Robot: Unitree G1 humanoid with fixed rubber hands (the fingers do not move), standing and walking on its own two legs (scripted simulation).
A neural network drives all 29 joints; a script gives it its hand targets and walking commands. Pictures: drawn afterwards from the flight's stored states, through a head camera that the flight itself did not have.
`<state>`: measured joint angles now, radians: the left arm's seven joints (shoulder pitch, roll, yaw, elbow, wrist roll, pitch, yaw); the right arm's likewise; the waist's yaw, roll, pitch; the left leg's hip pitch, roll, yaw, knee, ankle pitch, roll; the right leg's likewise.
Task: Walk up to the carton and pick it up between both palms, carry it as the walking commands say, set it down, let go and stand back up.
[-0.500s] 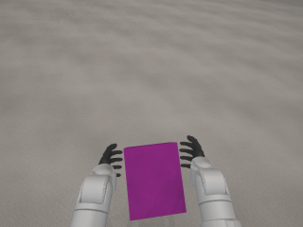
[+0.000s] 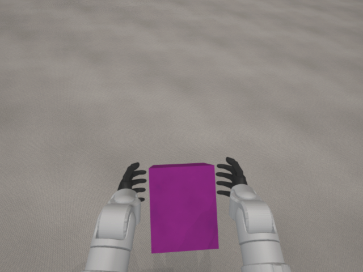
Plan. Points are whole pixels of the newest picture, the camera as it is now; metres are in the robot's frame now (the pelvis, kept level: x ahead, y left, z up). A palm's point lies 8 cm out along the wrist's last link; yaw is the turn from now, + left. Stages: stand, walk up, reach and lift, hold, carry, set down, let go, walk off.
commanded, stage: carry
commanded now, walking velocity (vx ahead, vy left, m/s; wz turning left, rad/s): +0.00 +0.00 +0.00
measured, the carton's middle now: (181, 201) +0.34 +0.00 -0.09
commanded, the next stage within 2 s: hold in 0.54 s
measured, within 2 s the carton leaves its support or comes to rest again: neither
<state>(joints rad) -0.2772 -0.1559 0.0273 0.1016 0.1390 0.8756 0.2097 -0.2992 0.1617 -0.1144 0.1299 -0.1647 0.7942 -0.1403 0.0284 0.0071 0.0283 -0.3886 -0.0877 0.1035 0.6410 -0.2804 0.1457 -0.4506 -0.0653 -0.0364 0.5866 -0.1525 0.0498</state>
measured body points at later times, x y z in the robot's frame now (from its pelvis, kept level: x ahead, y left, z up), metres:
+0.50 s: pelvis +0.01 +0.00 +0.00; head +0.02 +0.00 +0.45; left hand +0.31 +0.13 +0.03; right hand +0.33 -0.12 +0.03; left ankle +0.04 +0.03 -0.72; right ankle +0.09 -0.16 -0.72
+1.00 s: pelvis +0.01 -0.04 +0.00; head -0.11 -0.09 +0.43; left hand +0.31 +0.05 +0.05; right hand +0.32 -0.20 +0.07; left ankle +0.04 +0.03 -0.72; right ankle +0.09 -0.17 -0.72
